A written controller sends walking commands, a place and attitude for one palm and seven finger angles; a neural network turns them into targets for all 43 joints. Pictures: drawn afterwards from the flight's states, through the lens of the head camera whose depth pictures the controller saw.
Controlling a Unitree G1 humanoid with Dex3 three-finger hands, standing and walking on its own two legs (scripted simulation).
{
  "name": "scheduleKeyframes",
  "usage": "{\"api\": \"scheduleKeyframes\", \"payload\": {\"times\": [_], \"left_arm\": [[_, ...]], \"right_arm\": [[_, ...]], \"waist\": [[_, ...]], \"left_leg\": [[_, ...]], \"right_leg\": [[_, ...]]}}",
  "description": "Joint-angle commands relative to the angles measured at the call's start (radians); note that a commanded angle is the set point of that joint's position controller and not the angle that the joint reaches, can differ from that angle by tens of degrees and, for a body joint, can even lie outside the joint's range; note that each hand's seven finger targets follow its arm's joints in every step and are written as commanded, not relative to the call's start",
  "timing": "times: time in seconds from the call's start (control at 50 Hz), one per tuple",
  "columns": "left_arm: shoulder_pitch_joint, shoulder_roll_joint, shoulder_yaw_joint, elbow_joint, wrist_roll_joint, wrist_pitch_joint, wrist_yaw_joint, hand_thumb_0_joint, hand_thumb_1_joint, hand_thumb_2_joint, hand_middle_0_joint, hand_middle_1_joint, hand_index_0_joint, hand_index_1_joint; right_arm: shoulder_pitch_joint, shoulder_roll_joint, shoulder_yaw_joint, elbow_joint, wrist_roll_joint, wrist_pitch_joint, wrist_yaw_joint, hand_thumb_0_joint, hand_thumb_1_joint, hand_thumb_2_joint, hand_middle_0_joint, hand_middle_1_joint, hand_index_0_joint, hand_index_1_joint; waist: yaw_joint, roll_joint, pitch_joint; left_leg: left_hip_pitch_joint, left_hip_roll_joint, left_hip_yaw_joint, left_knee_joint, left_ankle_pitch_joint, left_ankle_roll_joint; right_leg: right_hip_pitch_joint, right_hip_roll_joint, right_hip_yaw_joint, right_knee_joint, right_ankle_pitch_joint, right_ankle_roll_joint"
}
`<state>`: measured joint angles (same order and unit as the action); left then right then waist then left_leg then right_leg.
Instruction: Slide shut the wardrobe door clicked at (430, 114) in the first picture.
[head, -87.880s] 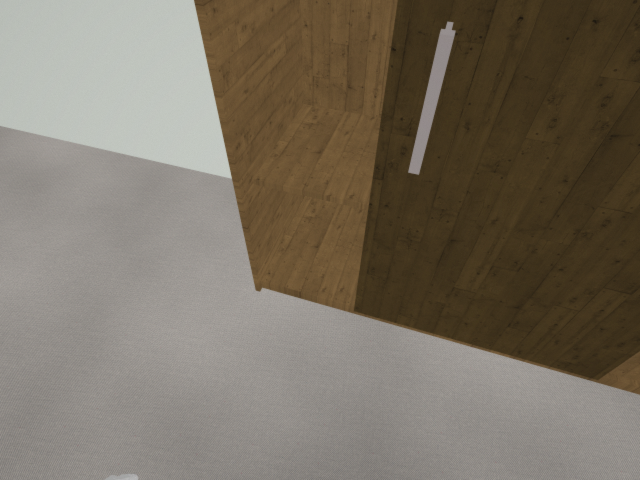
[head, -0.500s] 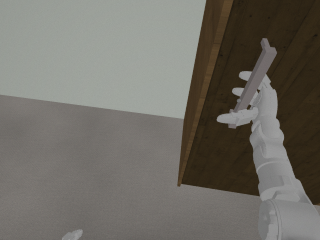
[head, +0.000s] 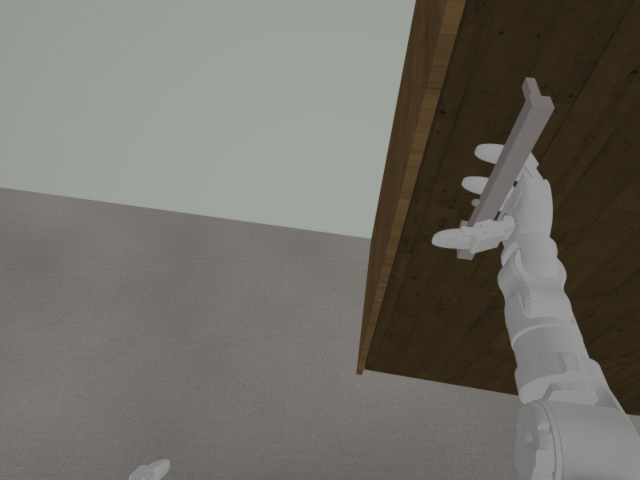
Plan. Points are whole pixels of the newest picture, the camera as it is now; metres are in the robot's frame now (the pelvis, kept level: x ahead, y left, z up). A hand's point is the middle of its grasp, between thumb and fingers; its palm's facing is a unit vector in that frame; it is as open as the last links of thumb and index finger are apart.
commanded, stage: grip the handle and tug to test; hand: right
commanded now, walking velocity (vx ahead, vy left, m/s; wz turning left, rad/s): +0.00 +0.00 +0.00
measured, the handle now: (492, 181) +0.49 -0.17 +0.12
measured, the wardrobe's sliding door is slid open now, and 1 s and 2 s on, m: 0.00 0.00 0.00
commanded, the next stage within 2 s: tug the door sideways, standing still in 1.42 s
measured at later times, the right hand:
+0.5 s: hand (476, 202) +0.45 -0.14 +0.12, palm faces +0.08 +1.00 +0.00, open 8.6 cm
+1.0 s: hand (477, 202) +0.45 -0.14 +0.12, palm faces +0.08 +1.00 +0.01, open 5.4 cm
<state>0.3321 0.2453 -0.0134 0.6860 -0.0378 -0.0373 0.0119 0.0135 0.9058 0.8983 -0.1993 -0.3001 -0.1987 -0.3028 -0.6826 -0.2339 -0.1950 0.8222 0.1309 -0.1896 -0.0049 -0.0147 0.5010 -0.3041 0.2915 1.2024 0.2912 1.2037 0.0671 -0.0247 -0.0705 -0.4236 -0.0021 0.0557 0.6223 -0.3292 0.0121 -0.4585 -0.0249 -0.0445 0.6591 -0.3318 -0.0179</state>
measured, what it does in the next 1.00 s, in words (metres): stands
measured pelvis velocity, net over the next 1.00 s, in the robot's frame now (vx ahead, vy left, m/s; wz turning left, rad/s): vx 0.01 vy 0.00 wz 0.01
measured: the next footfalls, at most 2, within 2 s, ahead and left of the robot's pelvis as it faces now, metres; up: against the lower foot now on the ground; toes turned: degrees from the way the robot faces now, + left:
none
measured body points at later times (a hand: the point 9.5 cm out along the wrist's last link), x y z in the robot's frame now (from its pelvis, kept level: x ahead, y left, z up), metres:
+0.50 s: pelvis +0.01 +0.00 +0.00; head +0.04 +0.00 +0.45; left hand +0.08 +0.25 -0.12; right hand +0.44 -0.19 +0.13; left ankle -0.01 +0.11 -0.72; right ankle +0.00 -0.11 -0.72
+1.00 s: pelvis +0.01 +0.00 +0.00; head +0.04 +0.00 +0.45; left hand +0.09 +0.26 -0.11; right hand +0.44 -0.19 +0.13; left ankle -0.01 +0.11 -0.72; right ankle +0.00 -0.11 -0.72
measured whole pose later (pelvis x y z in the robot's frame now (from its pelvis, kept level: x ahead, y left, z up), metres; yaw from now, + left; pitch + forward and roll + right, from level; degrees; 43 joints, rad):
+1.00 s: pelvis +0.01 +0.00 +0.00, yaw +1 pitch +7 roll +1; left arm 0.32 0.24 -0.01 0.66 -0.04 -0.02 0.01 0.01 0.91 0.90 -0.20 -0.30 -0.20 -0.30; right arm -0.59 -0.23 -0.21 0.69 0.14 -0.13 0.00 0.01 -0.75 -0.82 0.38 1.40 0.40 1.40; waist 0.07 -0.03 -0.08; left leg -0.39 -0.01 0.05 0.60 -0.33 0.01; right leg -0.43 -0.03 -0.05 0.64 -0.34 -0.02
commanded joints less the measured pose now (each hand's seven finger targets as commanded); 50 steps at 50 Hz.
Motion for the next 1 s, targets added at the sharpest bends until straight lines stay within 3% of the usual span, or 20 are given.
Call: {"api": "scheduleKeyframes", "payload": {"times": [0.0,0.04,0.1,0.14,0.18,0.2,0.28,0.3,0.32,0.44,0.5,0.58,0.6,0.62,0.66,0.7,0.74,0.8,0.92,0.98], "left_arm": [[0.034,0.139,0.053,-0.098,0.002,-0.038,0.009,0.000,0.900,0.900,-0.200,-0.300,-0.200,-0.300],[0.026,0.134,0.056,-0.104,0.000,-0.041,0.006,0.000,0.900,0.900,-0.200,-0.300,-0.200,-0.300],[0.031,0.139,0.055,-0.099,0.002,-0.040,0.005,0.000,0.900,0.900,-0.200,-0.300,-0.200,-0.300],[0.023,0.135,0.056,-0.102,0.000,-0.041,0.004,0.000,0.900,0.900,-0.200,-0.300,-0.200,-0.300],[0.023,0.134,0.056,-0.105,0.000,-0.041,0.003,0.000,0.900,0.900,-0.200,-0.300,-0.200,-0.300],[0.027,0.136,0.056,-0.102,0.001,-0.040,0.004,0.000,0.900,0.900,-0.200,-0.300,-0.200,-0.300],[0.019,0.135,0.056,-0.104,0.000,-0.038,0.006,0.000,0.900,0.900,-0.200,-0.300,-0.200,-0.300],[0.027,0.139,0.056,-0.104,0.003,-0.036,0.006,0.000,0.900,0.900,-0.200,-0.300,-0.200,-0.300],[0.020,0.134,0.056,-0.109,0.001,-0.038,0.004,0.000,0.900,0.900,-0.200,-0.300,-0.200,-0.300],[0.019,0.133,0.056,-0.111,0.001,-0.036,0.005,0.000,0.900,0.900,-0.200,-0.300,-0.200,-0.300],[0.023,0.139,0.058,-0.112,0.004,-0.033,0.006,0.000,0.900,0.900,-0.200,-0.300,-0.200,-0.300],[0.011,0.131,0.056,-0.118,-0.001,-0.032,0.005,0.000,0.900,0.900,-0.200,-0.300,-0.200,-0.300],[0.015,0.131,0.057,-0.116,0.001,-0.032,0.005,0.000,0.900,0.900,-0.200,-0.300,-0.200,-0.300],[0.018,0.134,0.060,-0.115,0.001,-0.031,0.006,0.000,0.900,0.900,-0.200,-0.300,-0.200,-0.300],[0.008,0.131,0.055,-0.120,-0.001,-0.031,0.006,0.000,0.900,0.900,-0.200,-0.300,-0.200,-0.300],[0.017,0.138,0.057,-0.115,0.003,-0.027,0.010,0.000,0.900,0.900,-0.200,-0.300,-0.200,-0.300],[0.008,0.133,0.056,-0.122,0.000,-0.025,0.010,0.000,0.900,0.900,-0.200,-0.300,-0.200,-0.300],[0.013,0.135,0.056,-0.122,0.002,-0.024,0.008,0.000,0.900,0.900,-0.200,-0.300,-0.200,-0.300],[0.003,0.129,0.055,-0.130,-0.001,-0.022,0.006,0.000,0.900,0.900,-0.200,-0.300,-0.200,-0.300],[0.008,0.132,0.059,-0.128,0.002,-0.025,0.005,0.000,0.900,0.900,-0.200,-0.300,-0.200,-0.300]], "right_arm": [[-0.466,-0.128,0.000,-0.220,0.000,-0.067,0.002,0.000,0.453,-0.320,0.305,1.207,0.305,1.207],[-0.471,-0.101,0.019,-0.268,0.005,-0.072,0.003,0.000,0.360,-0.360,0.315,1.220,0.315,1.220],[-0.450,-0.110,0.016,-0.253,0.002,-0.066,-0.001,0.000,0.220,-0.420,0.330,1.240,0.330,1.240],[-0.454,-0.102,0.021,-0.279,0.001,-0.068,-0.001,0.000,0.127,-0.460,0.340,1.253,0.340,1.253],[-0.427,-0.085,0.032,-0.280,0.001,-0.063,-0.001,0.000,0.033,-0.500,0.350,1.267,0.350,1.267],[-0.431,-0.090,0.030,-0.265,0.002,-0.059,-0.002,0.000,-0.013,-0.520,0.355,1.273,0.355,1.273],[-0.417,-0.110,0.011,-0.284,0.002,-0.057,0.001,0.000,-0.200,-0.600,0.375,1.300,0.375,1.300],[-0.417,-0.129,0.000,-0.285,0.002,-0.056,0.001,0.000,-0.247,-0.620,0.380,1.307,0.380,1.307],[-0.412,-0.104,0.016,-0.304,0.005,-0.056,0.005,0.000,-0.293,-0.640,0.385,1.313,0.385,1.313],[-0.395,-0.095,0.021,-0.314,0.007,-0.042,0.007,0.000,-0.573,-0.760,0.415,1.353,0.415,1.353],[-0.361,-0.133,-0.010,-0.315,0.005,-0.037,0.007,0.000,-0.713,-0.820,0.430,1.373,0.430,1.373],[-0.360,-0.096,0.020,-0.350,0.011,-0.033,0.013,0.000,-0.900,-0.900,0.450,1.400,0.450,1.400],[-0.384,-0.093,0.029,-0.360,0.010,-0.033,0.014,0.000,-0.900,-0.900,0.450,1.400,0.450,1.400],[-0.351,-0.121,-0.007,-0.342,0.012,-0.029,0.012,0.000,-0.900,-0.900,0.450,1.400,0.450,1.400],[-0.352,-0.103,0.012,-0.344,0.013,-0.023,0.016,0.000,-0.900,-0.900,0.450,1.400,0.450,1.400],[-0.354,-0.136,-0.012,-0.333,0.012,-0.022,0.016,0.000,-0.900,-0.900,0.450,1.400,0.450,1.400],[-0.337,-0.141,-0.018,-0.346,0.011,-0.021,0.020,0.000,-0.900,-0.900,0.450,1.400,0.450,1.400],[-0.332,-0.129,-0.011,-0.344,0.016,-0.018,0.022,0.000,-0.900,-0.900,0.450,1.400,0.450,1.400],[-0.338,-0.113,0.006,-0.379,0.014,-0.018,0.019,0.000,-0.900,-0.900,0.450,1.400,0.450,1.400],[-0.289,-0.121,-0.016,-0.376,0.016,-0.015,0.012,0.000,-0.900,-0.900,0.450,1.400,0.450,1.400]], "waist": [[0.027,0.023,-0.310],[0.022,-0.010,-0.342],[0.025,0.033,-0.316],[0.021,-0.018,-0.329],[0.017,-0.017,-0.326],[0.028,0.025,-0.307],[0.016,-0.004,-0.317],[0.017,0.032,-0.314],[0.016,-0.006,-0.328],[0.014,-0.004,-0.321],[0.007,0.019,-0.328],[0.010,-0.012,-0.325],[0.019,0.000,-0.324],[0.007,0.024,-0.332],[0.008,-0.007,-0.311],[0.013,0.043,-0.311],[0.003,0.002,-0.324],[0.006,0.026,-0.321],[0.005,-0.019,-0.329],[-0.008,0.012,-0.347]], "left_leg": [[0.051,-0.031,-0.016,-0.057,0.324,0.009],[0.058,-0.030,-0.018,-0.053,0.347,0.008],[0.061,-0.032,-0.012,-0.055,0.339,0.010],[0.054,-0.031,-0.016,-0.054,0.346,0.010],[0.053,-0.032,-0.012,-0.051,0.353,0.012],[0.053,-0.034,-0.013,-0.058,0.352,0.009],[0.069,-0.031,-0.017,-0.057,0.364,0.009],[0.083,-0.032,-0.015,-0.057,0.367,0.010],[0.080,-0.031,-0.018,-0.056,0.378,0.009],[0.080,-0.032,-0.015,-0.056,0.393,0.009],[0.103,-0.032,-0.018,-0.058,0.406,0.008],[0.099,-0.030,-0.017,-0.056,0.426,0.007],[0.100,-0.031,-0.017,-0.058,0.429,0.007],[0.109,-0.032,-0.018,-0.057,0.436,0.006],[0.104,-0.029,-0.017,-0.060,0.423,0.007],[0.115,-0.031,-0.019,-0.063,0.425,0.006],[0.130,-0.027,-0.024,-0.061,0.448,0.006],[0.124,-0.030,-0.018,-0.059,0.446,0.006],[0.120,-0.029,-0.020,-0.058,0.450,0.007],[0.133,-0.031,-0.017,-0.053,0.470,0.007]], "right_leg": [[0.229,0.008,0.055,-0.053,0.310,-0.008],[0.255,0.009,0.051,-0.052,0.338,-0.006],[0.237,0.005,0.058,-0.054,0.331,-0.007],[0.257,0.006,0.052,-0.053,0.341,-0.005],[0.263,0.004,0.055,-0.053,0.361,-0.003],[0.248,0.003,0.055,-0.050,0.351,-0.007],[0.246,0.007,0.046,-0.053,0.348,-0.007],[0.234,0.006,0.052,-0.054,0.351,-0.008],[0.250,0.007,0.044,-0.054,0.360,-0.008],[0.253,0.006,0.046,-0.052,0.379,-0.007],[0.242,0.007,0.043,-0.050,0.383,-0.010],[0.254,0.009,0.037,-0.049,0.402,-0.008],[0.258,0.008,0.039,-0.046,0.405,-0.010],[0.251,0.007,0.039,-0.048,0.407,-0.011],[0.242,0.010,0.035,-0.053,0.388,-0.009],[0.231,0.010,0.037,-0.050,0.381,-0.013],[0.232,0.013,0.029,-0.053,0.392,-0.012],[0.235,0.011,0.035,-0.049,0.402,-0.012],[0.251,0.012,0.034,-0.050,0.416,-0.011],[0.258,0.009,0.036,-0.047,0.449,-0.009]]}}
